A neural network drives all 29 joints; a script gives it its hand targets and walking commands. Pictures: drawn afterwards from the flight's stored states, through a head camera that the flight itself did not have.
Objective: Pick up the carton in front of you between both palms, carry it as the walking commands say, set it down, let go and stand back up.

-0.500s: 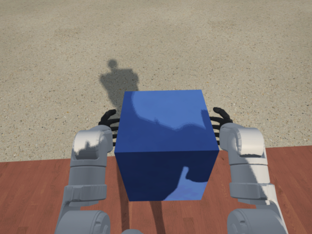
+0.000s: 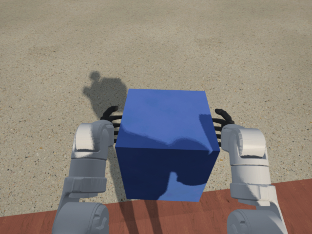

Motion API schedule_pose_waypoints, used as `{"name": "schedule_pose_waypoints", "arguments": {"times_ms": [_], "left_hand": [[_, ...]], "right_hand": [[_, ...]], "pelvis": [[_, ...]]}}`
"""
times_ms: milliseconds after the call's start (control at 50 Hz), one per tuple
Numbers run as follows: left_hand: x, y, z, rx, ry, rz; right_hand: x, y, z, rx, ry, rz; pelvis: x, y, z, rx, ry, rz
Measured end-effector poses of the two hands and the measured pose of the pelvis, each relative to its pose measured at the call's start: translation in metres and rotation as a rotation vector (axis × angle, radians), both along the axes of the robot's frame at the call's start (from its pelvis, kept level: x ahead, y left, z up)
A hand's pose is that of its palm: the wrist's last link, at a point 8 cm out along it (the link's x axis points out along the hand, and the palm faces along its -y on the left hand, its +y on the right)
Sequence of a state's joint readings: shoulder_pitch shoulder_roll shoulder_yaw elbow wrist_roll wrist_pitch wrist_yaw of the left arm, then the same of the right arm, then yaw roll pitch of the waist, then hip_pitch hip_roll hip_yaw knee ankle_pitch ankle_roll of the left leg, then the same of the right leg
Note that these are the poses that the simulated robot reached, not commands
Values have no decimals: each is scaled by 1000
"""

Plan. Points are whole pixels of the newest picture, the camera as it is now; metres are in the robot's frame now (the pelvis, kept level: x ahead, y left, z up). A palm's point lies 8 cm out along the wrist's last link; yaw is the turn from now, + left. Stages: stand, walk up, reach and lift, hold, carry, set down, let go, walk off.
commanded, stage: carry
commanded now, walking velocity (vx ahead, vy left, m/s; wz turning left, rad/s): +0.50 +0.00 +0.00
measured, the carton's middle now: (164, 146) +0.36 +0.00 +0.03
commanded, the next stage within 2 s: none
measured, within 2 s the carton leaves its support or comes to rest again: neither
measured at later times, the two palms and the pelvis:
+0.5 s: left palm (126, 77) +0.65 +0.13 +0.06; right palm (205, 76) +0.66 -0.17 +0.06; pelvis +0.31 -0.03 -0.05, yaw +1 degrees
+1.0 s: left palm (125, 42) +0.96 +0.17 +0.04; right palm (186, 43) +0.96 -0.13 +0.04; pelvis +0.61 +0.01 -0.08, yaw +0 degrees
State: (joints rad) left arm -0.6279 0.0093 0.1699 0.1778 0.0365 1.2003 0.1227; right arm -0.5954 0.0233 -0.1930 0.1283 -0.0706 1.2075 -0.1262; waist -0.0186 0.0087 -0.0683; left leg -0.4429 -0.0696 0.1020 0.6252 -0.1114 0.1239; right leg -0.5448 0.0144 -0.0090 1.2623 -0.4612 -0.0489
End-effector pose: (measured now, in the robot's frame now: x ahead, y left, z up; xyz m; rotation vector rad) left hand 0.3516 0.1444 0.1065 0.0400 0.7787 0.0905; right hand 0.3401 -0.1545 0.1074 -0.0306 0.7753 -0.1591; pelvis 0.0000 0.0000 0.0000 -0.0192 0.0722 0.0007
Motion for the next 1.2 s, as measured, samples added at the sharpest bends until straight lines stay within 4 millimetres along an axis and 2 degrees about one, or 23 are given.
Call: {"name": "schedule_pose_waypoints", "arguments": {"times_ms": [60,140,240,320,400,440,520,620,720,800,880,940,980,1080,1200], "left_hand": [[31,-4,-7,-6,22,-13],[76,-6,-9,-22,4,-7],[137,-10,-2,-39,-59,14],[196,-19,0,-40,-110,20],[256,-26,-12,-1,-139,31],[277,-24,-25,23,-110,45],[299,-13,-55,17,8,94],[342,-3,-64,10,34,134],[401,4,-56,4,-18,145],[456,11,-43,1,-82,134],[519,23,-39,0,-133,117],[569,30,-48,-11,-143,83],[596,29,-59,-16,-104,57],[645,15,-77,-9,8,-5],[708,5,-73,-30,-8,-14]], "right_hand": [[26,-4,-6,4,21,-22],[70,-6,-6,8,3,-36],[136,-10,4,12,-61,-34],[195,-19,5,15,-112,-29],[263,-25,-14,42,-141,19],[291,-23,-31,56,-110,44],[329,-11,-57,43,8,96],[380,-1,-67,54,35,118],[437,5,-63,71,-17,105],[488,12,-51,74,-81,90],[547,24,-45,64,-133,83],[589,30,-49,27,-144,68],[609,29,-57,5,-106,55],[639,16,-78,5,7,-8],[698,7,-69,14,-11,-48]], "pelvis": [[28,4,4,-4,7,-3],[69,4,7,-7,17,-2],[130,-2,5,0,25,5],[190,-11,-10,19,25,13],[256,-21,-44,43,1,33],[277,-24,-52,22,2,25],[315,-33,-48,36,6,24],[363,-37,-40,46,19,34],[418,-32,-37,51,30,28],[471,-22,-41,43,32,17],[532,-8,-57,24,24,7],[577,2,-76,24,11,0],[596,7,-79,29,12,3],[641,18,-69,12,12,5],[700,20,-57,-4,21,5]]}}
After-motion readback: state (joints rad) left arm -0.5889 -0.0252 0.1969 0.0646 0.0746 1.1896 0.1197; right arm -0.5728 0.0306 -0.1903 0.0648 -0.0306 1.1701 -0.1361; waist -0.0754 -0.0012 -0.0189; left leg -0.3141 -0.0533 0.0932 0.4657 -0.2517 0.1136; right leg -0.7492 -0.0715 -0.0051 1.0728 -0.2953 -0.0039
